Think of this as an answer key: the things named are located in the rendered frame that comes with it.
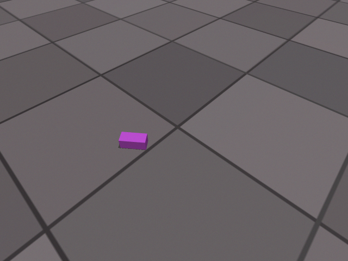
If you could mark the carton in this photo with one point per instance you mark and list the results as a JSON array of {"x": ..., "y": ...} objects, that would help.
[{"x": 133, "y": 140}]

